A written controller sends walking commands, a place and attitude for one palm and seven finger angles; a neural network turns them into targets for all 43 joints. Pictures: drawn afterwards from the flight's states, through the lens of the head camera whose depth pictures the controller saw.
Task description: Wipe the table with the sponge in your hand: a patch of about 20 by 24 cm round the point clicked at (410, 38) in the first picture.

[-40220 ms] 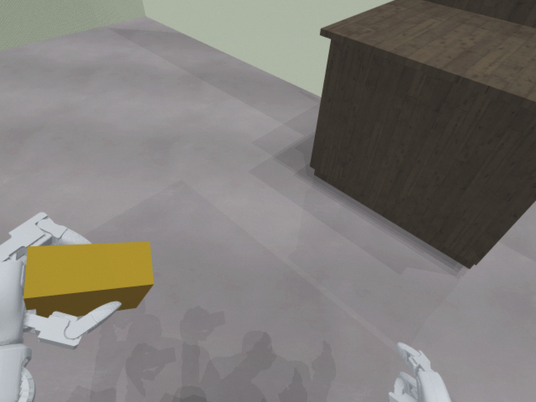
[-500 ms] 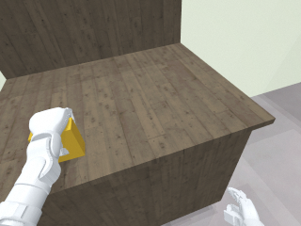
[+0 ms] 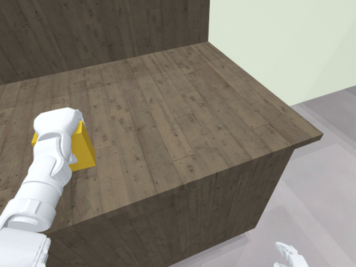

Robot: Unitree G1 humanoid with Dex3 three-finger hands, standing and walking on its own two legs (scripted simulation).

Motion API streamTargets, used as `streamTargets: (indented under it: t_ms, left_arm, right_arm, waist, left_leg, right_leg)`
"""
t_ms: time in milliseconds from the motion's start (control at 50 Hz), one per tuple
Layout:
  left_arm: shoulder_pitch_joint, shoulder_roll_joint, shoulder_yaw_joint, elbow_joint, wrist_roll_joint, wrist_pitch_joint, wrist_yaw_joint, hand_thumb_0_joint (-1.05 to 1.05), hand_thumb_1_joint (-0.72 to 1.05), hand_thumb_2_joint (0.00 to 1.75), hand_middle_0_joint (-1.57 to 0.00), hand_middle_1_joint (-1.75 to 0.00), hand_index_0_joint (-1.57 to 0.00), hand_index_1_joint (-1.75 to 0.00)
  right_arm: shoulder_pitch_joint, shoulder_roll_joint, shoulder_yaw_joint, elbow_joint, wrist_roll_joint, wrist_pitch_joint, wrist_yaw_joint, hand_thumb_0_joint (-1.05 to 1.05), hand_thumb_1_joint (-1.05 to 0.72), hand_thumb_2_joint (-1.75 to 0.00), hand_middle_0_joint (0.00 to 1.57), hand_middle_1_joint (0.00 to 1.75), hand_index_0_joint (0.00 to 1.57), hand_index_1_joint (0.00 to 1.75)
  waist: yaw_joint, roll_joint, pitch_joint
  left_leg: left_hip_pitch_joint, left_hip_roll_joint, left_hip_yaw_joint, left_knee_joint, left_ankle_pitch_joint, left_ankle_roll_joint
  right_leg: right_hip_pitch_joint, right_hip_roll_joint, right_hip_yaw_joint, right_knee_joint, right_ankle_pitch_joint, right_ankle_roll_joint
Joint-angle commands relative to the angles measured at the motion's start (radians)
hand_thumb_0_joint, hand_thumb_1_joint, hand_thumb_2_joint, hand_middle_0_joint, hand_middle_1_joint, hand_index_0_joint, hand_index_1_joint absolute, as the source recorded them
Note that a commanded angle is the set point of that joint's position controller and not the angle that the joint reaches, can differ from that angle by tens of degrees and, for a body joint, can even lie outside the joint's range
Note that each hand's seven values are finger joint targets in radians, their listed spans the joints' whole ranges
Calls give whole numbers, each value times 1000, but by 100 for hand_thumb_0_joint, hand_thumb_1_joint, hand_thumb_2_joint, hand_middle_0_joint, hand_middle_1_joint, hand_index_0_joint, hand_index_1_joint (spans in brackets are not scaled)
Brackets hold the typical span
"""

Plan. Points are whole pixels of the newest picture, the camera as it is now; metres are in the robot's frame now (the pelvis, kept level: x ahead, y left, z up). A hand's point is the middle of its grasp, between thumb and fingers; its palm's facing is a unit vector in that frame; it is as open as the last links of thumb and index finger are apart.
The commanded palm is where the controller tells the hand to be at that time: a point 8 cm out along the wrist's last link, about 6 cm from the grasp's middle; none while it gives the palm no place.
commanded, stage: wipe forward along the middle lane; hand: left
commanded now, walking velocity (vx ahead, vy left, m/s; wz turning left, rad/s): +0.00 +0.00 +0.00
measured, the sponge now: (70, 153) +0.35 +0.31 +0.08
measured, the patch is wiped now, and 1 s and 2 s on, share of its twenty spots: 1.00 1.00 1.00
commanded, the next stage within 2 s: slide back across to the first lane in 0.66 s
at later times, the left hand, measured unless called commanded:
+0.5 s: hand (68, 127) +0.40 +0.33 +0.11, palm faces -0.10 -0.01 -0.99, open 9.6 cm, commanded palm +0.39 +0.32 +0.15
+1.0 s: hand (63, 120) +0.43 +0.35 +0.12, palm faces -0.08 -0.01 -1.00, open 9.6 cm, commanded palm +0.40 +0.36 +0.17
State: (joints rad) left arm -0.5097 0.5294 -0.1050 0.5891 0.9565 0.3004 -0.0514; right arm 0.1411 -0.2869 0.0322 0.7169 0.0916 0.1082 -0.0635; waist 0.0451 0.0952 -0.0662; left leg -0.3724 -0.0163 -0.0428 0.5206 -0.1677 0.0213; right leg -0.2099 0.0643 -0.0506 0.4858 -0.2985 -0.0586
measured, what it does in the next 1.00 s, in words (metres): stands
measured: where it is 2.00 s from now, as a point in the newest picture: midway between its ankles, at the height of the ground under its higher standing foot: outside the picture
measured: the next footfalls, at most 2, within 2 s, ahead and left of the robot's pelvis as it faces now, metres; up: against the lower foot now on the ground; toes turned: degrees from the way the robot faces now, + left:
none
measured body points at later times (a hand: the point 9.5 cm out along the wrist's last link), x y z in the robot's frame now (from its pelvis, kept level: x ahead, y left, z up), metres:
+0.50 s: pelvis +0.01 +0.01 +0.00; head +0.02 -0.01 +0.45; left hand +0.40 +0.32 +0.17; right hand +0.14 -0.26 -0.12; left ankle +0.06 +0.11 -0.73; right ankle -0.03 -0.08 -0.73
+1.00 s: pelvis +0.02 +0.02 +0.00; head +0.04 +0.01 +0.45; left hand +0.43 +0.35 +0.17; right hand +0.11 -0.25 -0.13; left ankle +0.06 +0.11 -0.73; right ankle -0.03 -0.08 -0.73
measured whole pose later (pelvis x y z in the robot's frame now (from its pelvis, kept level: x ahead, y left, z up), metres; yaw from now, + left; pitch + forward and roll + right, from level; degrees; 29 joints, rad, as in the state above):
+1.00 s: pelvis +0.02 +0.02 +0.00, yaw -2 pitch +6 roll -2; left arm -0.67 0.63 0.03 0.87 1.01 0.15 0.00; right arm 0.24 -0.30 0.01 0.71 0.09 0.16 -0.03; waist -0.02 0.07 -0.09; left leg -0.45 -0.02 -0.01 0.54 -0.20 0.05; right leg -0.27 0.06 -0.02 0.46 -0.29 -0.03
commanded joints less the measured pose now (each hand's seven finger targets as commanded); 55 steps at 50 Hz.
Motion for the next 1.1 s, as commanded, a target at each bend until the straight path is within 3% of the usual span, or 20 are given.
streamTargets:
  t_ms: [0, 60, 120, 160, 220, 260, 300, 400, 460, 520, 580, 720, 740, 760, 880, 900, 960, 1020, 1060, 1080]
  left_arm:
    - [-303, 223, 72, -3, 37, -21, 27, 0, 10, 130, -120, -160, -120, -160]
    - [-348, 217, 73, -21, 32, -40, 24, 0, 10, 130, -120, -160, -120, -160]
    - [-373, 226, 67, 35, 40, -50, 31, 0, 10, 130, -120, -160, -120, -160]
    - [-373, 257, 102, 23, 37, -64, 32, 0, 10, 130, -120, -160, -120, -160]
    - [-370, 241, 87, 62, 42, -68, 41, 0, 10, 130, -120, -160, -120, -160]
    - [-375, 296, 134, 57, 40, -74, 44, 0, 10, 130, -120, -160, -120, -160]
    - [-380, 263, 101, 96, 46, -74, 47, 0, 10, 130, -120, -160, -120, -160]
    - [-417, 277, 102, 130, 58, -78, 51, 0, 10, 130, -120, -160, -120, -160]
    - [-471, 335, 140, 146, 59, -92, 48, 0, 10, 130, -120, -160, -120, -160]
    - [-460, 308, 114, 173, 73, -100, 52, 0, 10, 130, -120, -160, -120, -160]
    - [-505, 347, 135, 201, 82, -112, 57, 0, 10, 130, -120, -160, -120, -160]
    - [-569, 345, 121, 249, 102, -127, 72, 0, 10, 130, -120, -160, -120, -160]
    - [-553, 317, 104, 244, 101, -129, 73, 0, 10, 130, -120, -160, -120, -160]
    - [-527, 355, 153, 219, 92, -138, 73, 0, 10, 130, -120, -160, -120, -160]
    - [-531, 435, 199, 170, 91, -131, 85, 0, 10, 130, -120, -160, -120, -160]
    - [-519, 420, 188, 160, 88, -126, 85, 0, 10, 130, -120, -160, -120, -160]
    - [-524, 500, 249, 118, 85, -122, 81, 0, 10, 130, -120, -160, -120, -160]
    - [-517, 513, 244, 124, 91, -114, 71, 0, 10, 130, -120, -160, -120, -160]
    - [-522, 540, 271, 66, 89, -125, 60, 0, 10, 130, -120, -160, -120, -160]
    - [-499, 500, 236, 81, 85, -124, 53, 0, 10, 130, -120, -160, -120, -160]
  right_arm:
    - [-98, -132, -48, -141, -6, -40, -2, 0, -90, -90, 20, 30, 20, 30]
    - [-96, -129, -51, -150, -6, -38, 3, 0, -90, -90, 20, 30, 20, 30]
    - [-66, -140, -54, -134, -5, -29, 4, 0, -90, -90, 20, 30, 20, 30]
    - [-67, -140, -56, -140, -7, -28, 7, 0, -90, -90, 20, 30, 20, 30]
    - [-46, -146, -63, -132, -5, -20, 10, 0, -90, -90, 20, 30, 20, 30]
    - [-50, -147, -62, -132, -7, -15, 10, 0, -90, -90, 20, 30, 20, 30]
    - [-34, -149, -66, -123, -3, -12, 13, 0, -90, -90, 20, 30, 20, 30]
    - [-16, -152, -68, -118, -4, -6, 16, 0, -90, -90, 20, 30, 20, 30]
    - [-17, -154, -64, -116, -4, -4, 13, 0, -90, -90, 20, 30, 20, 30]
    - [5, -155, -68, -117, -7, 1, 18, 0, -90, -90, 20, 30, 20, 30]
    - [19, -159, -70, -111, -10, 4, 14, 0, -90, -90, 20, 30, 20, 30]
    - [49, -163, -73, -103, -11, 6, 17, 0, -90, -90, 20, 30, 20, 30]
    - [53, -159, -76, -107, -12, 5, 20, 0, -90, -90, 20, 30, 20, 30]
    - [46, -156, -77, -114, -13, 3, 21, 0, -90, -90, 20, 30, 20, 30]
    - [34, -163, -76, -123, -10, 10, 21, 0, -90, -90, 20, 30, 20, 30]
    - [31, -160, -75, -127, -9, 10, 23, 0, -90, -90, 20, 30, 20, 30]
    - [7, -163, -70, -134, -8, 9, 22, 0, -90, -90, 20, 30, 20, 30]
    - [16, -166, -71, -131, -8, 9, 23, 0, -90, -90, 20, 30, 20, 30]
    - [-2, -163, -71, -142, -8, 4, 21, 0, -90, -90, 20, 30, 20, 30]
    - [11, -161, -73, -141, -9, 4, 20, 0, -90, -90, 20, 30, 20, 30]
  waist:
    - [-22, -109, -150]
    - [-27, -87, -162]
    - [-40, -111, -161]
    - [-27, -102, -188]
    - [-41, -132, -175]
    - [-29, -107, -198]
    - [-44, -114, -173]
    - [-52, -109, -186]
    - [-47, -101, -198]
    - [-53, -85, -215]
    - [-61, -78, -215]
    - [-80, -83, -230]
    - [-77, -74, -249]
    - [-50, -59, -284]
    - [-45, -32, -271]
    - [-44, -33, -263]
    - [-24, -6, -289]
    - [-32, -14, -279]
    - [-20, 25, -308]
    - [-32, 11, -292]
  left_leg:
    - [128, -32, 0, -35, 15, 46]
    - [141, -26, -7, -36, 32, 48]
    - [126, -27, 2, -23, 32, 51]
    - [129, -27, -3, -25, 60, 50]
    - [122, -26, 8, -13, 67, 53]
    - [118, -26, 2, -19, 82, 52]
    - [116, -24, 8, -15, 70, 54]
    - [121, -22, 10, -9, 88, 56]
    - [108, -24, 4, -16, 88, 56]
    - [121, -21, 10, -6, 101, 55]
    - [120, -18, 5, -7, 91, 57]
    - [121, -11, 0, 4, 95, 56]
    - [129, -12, 1, 6, 105, 55]
    - [139, -11, -4, -1, 136, 54]
    - [156, -10, -8, -16, 136, 58]
    - [158, -11, -9, -20, 133, 57]
    - [169, -11, -17, -35, 147, 56]
    - [172, -13, -14, -35, 137, 57]
    - [204, -13, -22, -37, 184, 57]
    - [215, -11, -22, -31, 185, 60]
  right_leg:
    - [-70, -15, 73, -116, 148, -10]
    - [-82, -14, 74, -120, 171, -12]
    - [-84, -16, 74, -114, 185, -7]
    - [-67, -15, 81, -111, 224, -13]
    - [-70, -15, 77, -108, 247, -5]
    - [-57, -15, 84, -106, 260, -10]
    - [-80, -14, 74, -108, 243, -4]
    - [-81, -13, 74, -105, 262, -5]
    - [-76, -14, 82, -106, 264, -9]
    - [-84, -13, 71, -98, 267, -7]
    - [-101, -10, 68, -97, 238, -8]
    - [-138, -7, 63, -90, 229, -7]
    - [-134, -8, 63, -87, 239, -7]
    - [-104, -8, 66, -87, 270, -16]
    - [-87, -2, 56, -92, 230, -15]
    - [-87, -2, 51, -98, 222, -14]
    - [-59, -3, 57, -101, 219, -20]
    - [-48, -4, 56, -109, 214, -16]
    - [-35, -4, 57, -104, 244, -24]
    - [-44, -2, 50, -107, 242, -21]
